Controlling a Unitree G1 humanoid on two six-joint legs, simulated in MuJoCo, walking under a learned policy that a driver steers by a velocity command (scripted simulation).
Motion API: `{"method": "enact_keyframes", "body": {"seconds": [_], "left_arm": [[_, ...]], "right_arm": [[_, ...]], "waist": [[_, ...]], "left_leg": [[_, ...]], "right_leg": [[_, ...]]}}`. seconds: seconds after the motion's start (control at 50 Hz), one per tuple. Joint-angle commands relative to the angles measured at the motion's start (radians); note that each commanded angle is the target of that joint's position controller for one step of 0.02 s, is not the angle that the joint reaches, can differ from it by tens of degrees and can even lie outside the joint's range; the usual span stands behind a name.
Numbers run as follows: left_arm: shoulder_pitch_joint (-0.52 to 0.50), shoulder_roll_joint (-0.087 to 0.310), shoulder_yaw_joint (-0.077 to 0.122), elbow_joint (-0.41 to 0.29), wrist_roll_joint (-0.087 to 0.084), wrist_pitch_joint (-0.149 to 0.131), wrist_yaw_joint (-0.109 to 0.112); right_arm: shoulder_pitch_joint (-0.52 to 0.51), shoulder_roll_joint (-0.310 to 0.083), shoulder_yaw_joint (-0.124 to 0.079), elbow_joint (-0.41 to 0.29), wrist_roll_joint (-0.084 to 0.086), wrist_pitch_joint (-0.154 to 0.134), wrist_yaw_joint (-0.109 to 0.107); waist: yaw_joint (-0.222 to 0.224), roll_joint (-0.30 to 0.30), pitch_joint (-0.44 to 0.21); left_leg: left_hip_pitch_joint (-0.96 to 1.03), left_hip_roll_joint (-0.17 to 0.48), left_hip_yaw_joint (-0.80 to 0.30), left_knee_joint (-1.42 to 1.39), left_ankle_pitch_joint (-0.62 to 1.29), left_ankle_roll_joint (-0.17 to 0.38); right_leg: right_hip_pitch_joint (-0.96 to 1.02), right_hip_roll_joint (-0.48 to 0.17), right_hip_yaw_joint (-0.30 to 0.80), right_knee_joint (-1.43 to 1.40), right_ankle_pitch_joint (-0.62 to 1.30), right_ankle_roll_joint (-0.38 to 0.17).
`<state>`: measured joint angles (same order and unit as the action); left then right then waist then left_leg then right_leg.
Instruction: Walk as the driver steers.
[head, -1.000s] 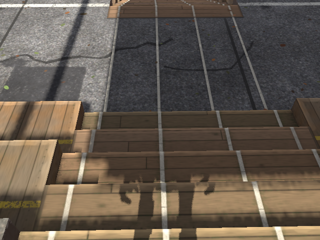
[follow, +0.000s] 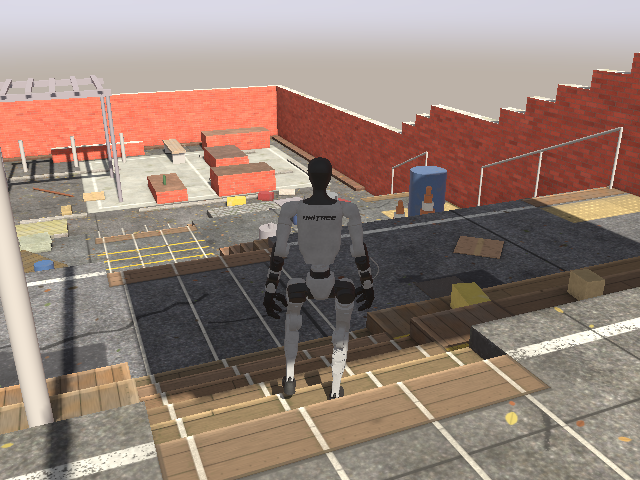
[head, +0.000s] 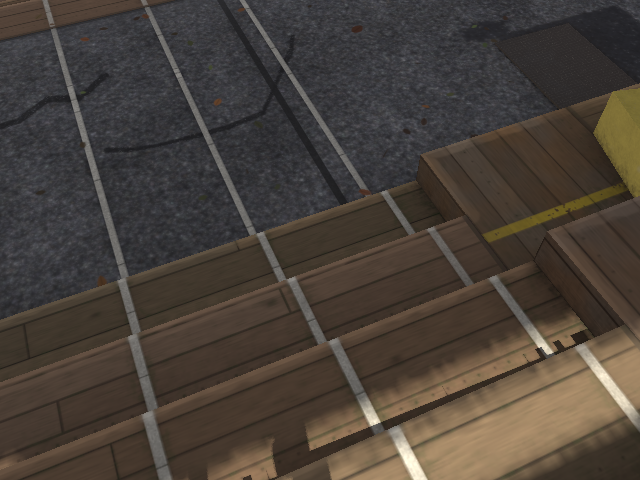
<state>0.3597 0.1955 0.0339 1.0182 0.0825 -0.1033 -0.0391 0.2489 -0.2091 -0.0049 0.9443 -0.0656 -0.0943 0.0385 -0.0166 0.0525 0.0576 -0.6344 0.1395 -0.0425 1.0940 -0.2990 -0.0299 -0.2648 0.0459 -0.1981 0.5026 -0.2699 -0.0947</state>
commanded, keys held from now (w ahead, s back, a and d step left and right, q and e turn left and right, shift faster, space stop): q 0.44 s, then e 0.54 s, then w+e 0.02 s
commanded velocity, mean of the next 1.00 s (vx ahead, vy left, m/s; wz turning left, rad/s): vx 0.04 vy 0.00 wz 0.12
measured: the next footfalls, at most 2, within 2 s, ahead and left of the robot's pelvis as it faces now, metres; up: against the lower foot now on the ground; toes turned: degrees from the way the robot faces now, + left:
left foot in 0.40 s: +0.23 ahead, +0.30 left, -0.15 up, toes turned +21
right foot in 0.72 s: +0.31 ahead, +0.08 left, -0.15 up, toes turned +5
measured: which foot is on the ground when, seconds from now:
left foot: up 0.00-0.38, down 0.40-0.90, up 0.92-1.00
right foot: down 0.00-0.40, up 0.42-0.70, down 0.72-1.00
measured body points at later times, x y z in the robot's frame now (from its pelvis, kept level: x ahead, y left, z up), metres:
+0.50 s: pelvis +0.17 +0.16 -0.14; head +0.19 +0.18 +0.31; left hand +0.04 +0.37 -0.29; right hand +0.36 -0.05 -0.25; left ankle +0.20 +0.28 -0.88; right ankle +0.05 -0.03 -0.64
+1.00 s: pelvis +0.25 +0.16 -0.14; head +0.25 +0.15 +0.31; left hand +0.31 +0.43 -0.26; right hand +0.37 -0.10 -0.26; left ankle +0.20 +0.29 -0.82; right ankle +0.27 +0.08 -0.88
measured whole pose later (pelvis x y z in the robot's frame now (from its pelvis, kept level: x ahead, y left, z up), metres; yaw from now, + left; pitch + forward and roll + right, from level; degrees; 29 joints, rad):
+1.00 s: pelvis +0.25 +0.16 -0.14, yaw +6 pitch +3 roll +1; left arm 0.31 0.23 0.06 0.80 0.06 -0.11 0.00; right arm 0.27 -0.23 -0.07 0.80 -0.03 -0.08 -0.09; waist 0.00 0.00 -0.07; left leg -0.48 0.01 -0.01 1.01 -0.57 0.01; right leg -0.34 0.03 -0.02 0.53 -0.25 -0.08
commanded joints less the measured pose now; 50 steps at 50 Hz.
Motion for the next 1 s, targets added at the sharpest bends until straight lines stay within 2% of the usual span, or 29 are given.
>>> {"method": "enact_keyframes", "body": {"seconds": [0.02,0.06,0.12,0.2,0.24,0.28,0.34,0.38,0.4,0.42,0.44,0.46,0.5,0.52,0.54,0.56,0.58,0.6,0.64,0.68,0.74,0.76,0.78,0.84,0.9,0.92,0.94,0.98,1.0], "left_arm": [[-0.134,0.111,0.023,-0.134,0.021,-0.031,0.021],[-0.038,0.099,0.027,-0.116,-0.012,-0.028,0.064],[0.222,0.044,0.021,-0.021,-0.01,-0.018,0.126],[0.139,0.009,-0.014,-0.07,0.047,-0.008,0.1],[0.095,0.063,0.003,-0.084,0.036,-0.019,0.08],[0.192,0.083,0.015,-0.029,0.002,-0.014,0.102],[0.27,0.086,0.022,0.026,0.024,0.029,0.122],[0.144,0.113,0.03,0.002,0.034,0.037,0.101],[0.108,0.111,0.029,-0.015,0.035,0.048,0.078],[0.18,-0.011,-0.008,-0.075,0.041,0.059,0.047],[0.11,-0.008,-0.013,-0.141,-0.036,0.046,0.027],[-0.062,0.041,-0.007,-0.217,-0.082,0.025,0.013],[-0.132,0.099,-0.009,-0.237,-0.07,-0.017,0.027],[-0.008,0.102,-0.007,-0.183,-0.058,-0.007,0.032],[0.145,0.009,-0.031,-0.122,-0.063,0.014,0.026],[0.233,-0.05,-0.05,-0.08,-0.077,0.037,0.001],[0.307,-0.066,-0.051,-0.034,-0.043,0.047,-0.021],[0.316,-0.068,-0.054,-0.025,-0.035,0.053,-0.053],[0.264,0.01,-0.027,-0.017,-0.021,0.054,-0.096],[0.162,0.062,-0.013,-0.07,-0.049,0.047,-0.102],[0.025,0.112,0.016,-0.16,-0.053,0.015,-0.019],[-0.157,0.17,0.025,-0.247,-0.046,0.009,0.031],[-0.235,0.139,0.017,-0.272,-0.041,0.011,0.059],[-0.158,0.071,0.003,-0.256,-0.038,0.016,0.081],[0.05,0.093,0.035,-0.188,-0.046,0.008,0.075],[0.21,0.162,0.057,-0.163,-0.036,-0.004,0.084],[0.335,0.21,0.064,-0.158,-0.004,-0.022,0.065],[0.213,0.193,0.077,-0.201,-0.004,-0.002,0.028],[0.133,0.165,0.071,-0.22,-0.039,0.011,0.019]], "right_arm": [[0.266,0.0,0.003,0.004,-0.011,0.007,0.016],[0.11,-0.041,-0.011,-0.086,-0.029,0.011,-0.001],[-0.025,0.014,0.014,-0.143,-0.023,0.037,-0.01],[-0.057,0.015,0.0,-0.138,-0.017,0.075,0.033],[-0.069,-0.061,-0.038,-0.166,-0.028,0.081,0.031],[-0.165,-0.034,-0.035,-0.178,-0.047,0.088,0.027],[-0.196,0.002,-0.028,-0.163,-0.037,0.083,0.012],[-0.013,-0.105,-0.086,-0.104,-0.014,0.046,0.002],[0.131,-0.222,-0.143,-0.052,0.009,0.021,-0.011],[0.294,-0.367,-0.173,-0.02,0.023,0.003,-0.022],[0.454,-0.393,-0.177,-0.005,0.012,-0.011,-0.016],[0.517,-0.326,-0.17,0.015,0.013,-0.021,-0.006],[0.357,-0.234,-0.135,-0.016,0.037,-0.028,0.009],[0.345,-0.193,-0.116,-0.009,0.014,-0.015,0.028],[0.265,-0.114,-0.074,-0.014,-0.001,-0.004,0.047],[0.182,-0.044,-0.033,-0.021,0.019,-0.005,0.066],[0.072,0.009,-0.009,-0.044,0.05,-0.014,0.048],[-0.005,-0.028,-0.004,-0.064,0.063,-0.02,0.048],[-0.108,-0.102,-0.007,-0.088,0.044,-0.026,0.031],[-0.088,-0.139,-0.002,-0.052,0.043,-0.015,0.035],[0.071,-0.211,-0.041,-0.013,0.082,-0.009,0.04],[0.185,-0.264,-0.087,-0.041,0.075,-0.005,-0.016],[0.258,-0.237,-0.089,-0.035,0.068,-0.005,-0.069],[0.193,-0.128,-0.081,-0.096,0.039,0.004,-0.138],[0.004,-0.125,-0.088,-0.171,0.019,0.01,-0.134],[-0.052,-0.045,-0.067,-0.234,0.011,0.009,-0.132],[-0.18,-0.033,-0.055,-0.298,0.019,0.003,-0.121],[-0.14,-0.07,-0.07,-0.284,0.048,-0.009,-0.14],[-0.052,-0.123,-0.087,-0.25,0.013,-0.014,-0.143]], "waist": [[-0.094,-0.075,-0.109],[-0.015,-0.07,-0.079],[0.118,-0.057,-0.04],[0.106,-0.102,0.028],[0.092,-0.096,0.062],[0.16,-0.084,0.111],[0.19,-0.115,0.108],[0.06,-0.068,0.027],[-0.03,0.033,-0.084],[-0.014,0.21,-0.436],[-0.097,0.217,-0.586],[-0.194,0.211,-0.481],[-0.123,0.084,-0.202],[-0.047,0.026,-0.171],[0.055,0.0,-0.12],[0.13,0.016,-0.051],[0.163,-0.043,-0.032],[0.18,0.015,-0.02],[0.161,-0.056,-0.012],[0.123,0.011,-0.025],[0.032,-0.004,-0.096],[-0.096,-0.082,-0.126],[-0.145,-0.074,-0.139],[-0.114,0.045,-0.061],[0.032,-0.071,-0.06],[0.106,-0.251,-0.181],[0.196,-0.186,-0.198],[0.129,-0.113,-0.086],[0.062,-0.115,-0.117]], "left_leg": [[0.217,0.017,-0.034,0.056,0.164,0.022],[0.012,0.032,-0.048,-0.029,0.18,0.031],[-0.353,0.114,-0.108,-0.276,0.387,0.0],[0.104,0.033,0.08,-0.463,0.777,0.046],[0.101,0.018,0.069,-0.487,0.607,0.054],[-0.013,0.041,0.06,-0.676,0.557,0.06],[0.059,0.033,0.052,-0.776,0.565,0.1],[0.376,-0.026,0.106,-0.806,0.657,0.154],[0.685,-0.071,0.148,-0.82,0.776,0.166],[1.217,0.071,-0.043,-0.482,1.238,0.306],[1.363,0.212,-0.203,-0.424,1.502,0.403],[1.311,0.286,-0.314,-0.515,1.34,0.403],[0.853,0.325,-0.244,-0.562,1.034,0.399],[0.613,0.348,-0.204,-0.591,1.129,0.417],[0.391,0.327,-0.156,-0.661,0.995,0.392],[0.168,0.276,-0.118,-0.738,0.798,0.338],[0.042,0.165,-0.041,-0.762,0.535,0.259],[-0.055,0.114,0.013,-0.766,0.444,0.224],[-0.136,0.038,0.076,-0.743,0.119,0.157],[-0.06,0.098,-0.02,-0.734,0.049,0.147],[0.285,0.169,-0.156,-0.658,-0.003,0.234],[0.441,0.165,-0.172,-0.659,-0.07,0.286],[0.544,0.193,-0.222,-0.664,-0.099,0.325],[0.579,0.288,-0.247,-0.732,-0.037,0.381],[0.191,0.122,0.064,-0.617,-0.21,0.181],[-0.046,-0.026,0.197,-0.286,-0.342,0.061],[-0.26,-0.158,0.037,-0.104,-0.444,0.035],[-0.371,-0.155,-0.081,0.05,-0.32,0.019],[-0.288,-0.112,-0.062,0.088,-0.231,0.017]], "right_leg": [[-0.134,-0.384,0.137,-0.133,0.847,-0.239],[0.052,-0.402,0.147,-0.086,0.744,-0.232],[0.406,-0.471,0.208,0.009,0.587,-0.174],[-0.131,-0.354,0.064,0.035,-0.002,-0.064],[-0.136,-0.421,0.09,0.074,-0.132,-0.035],[0.037,-0.489,0.154,0.123,-0.183,-0.008],[0.108,-0.537,0.203,0.137,-0.234,0.032],[-0.005,-0.453,0.076,0.339,-0.286,0.097],[-0.124,-0.327,-0.037,0.603,-0.337,0.151],[-0.331,-0.191,-0.075,0.974,-0.6,0.221],[-0.484,-0.127,0.013,1.33,-0.698,0.243],[-0.744,-0.127,0.096,1.468,-0.713,0.22],[-0.863,-0.235,0.183,1.408,-0.666,0.186],[-0.684,-0.252,0.225,1.344,-0.626,0.191],[-0.528,-0.247,0.263,1.23,-0.451,0.181],[-0.381,-0.219,0.252,1.197,-0.384,0.192],[-0.313,-0.219,0.266,1.017,-0.119,0.18],[-0.234,-0.194,0.237,1.008,-0.06,0.187],[-0.109,-0.2,0.209,0.618,0.286,0.174],[-0.042,-0.161,0.182,0.416,0.202,0.203],[-0.118,-0.142,0.183,0.206,0.198,0.137],[-0.257,-0.134,0.182,0.204,0.271,0.049],[-0.361,-0.136,0.209,0.197,0.262,-0.01],[-0.448,-0.093,0.179,0.183,0.086,-0.009],[0.076,-0.069,0.182,-0.02,0.12,-0.076],[0.374,-0.297,0.542,-0.119,0.226,-0.258],[0.492,-0.431,0.843,-0.197,0.209,-0.334],[0.383,-0.401,0.702,-0.169,0.351,-0.261],[0.275,-0.342,0.61,-0.193,0.243,-0.223]]}}
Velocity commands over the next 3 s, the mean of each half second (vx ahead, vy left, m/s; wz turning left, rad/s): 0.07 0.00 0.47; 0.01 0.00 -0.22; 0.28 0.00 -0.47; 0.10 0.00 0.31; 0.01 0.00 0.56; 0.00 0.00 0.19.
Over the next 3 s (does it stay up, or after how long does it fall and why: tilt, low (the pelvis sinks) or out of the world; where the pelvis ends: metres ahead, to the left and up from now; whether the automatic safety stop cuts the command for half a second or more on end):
stays up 0.62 0.21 -0.30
